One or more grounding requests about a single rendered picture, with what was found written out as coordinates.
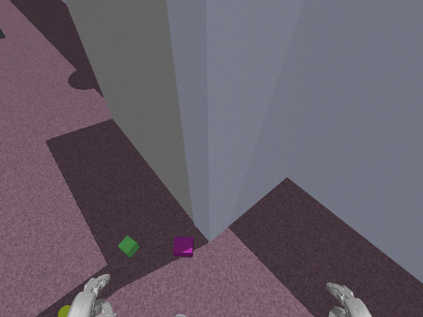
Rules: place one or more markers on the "right robot hand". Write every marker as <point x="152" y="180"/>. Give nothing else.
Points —
<point x="353" y="307"/>

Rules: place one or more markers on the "left robot hand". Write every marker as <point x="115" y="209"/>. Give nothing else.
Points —
<point x="85" y="303"/>

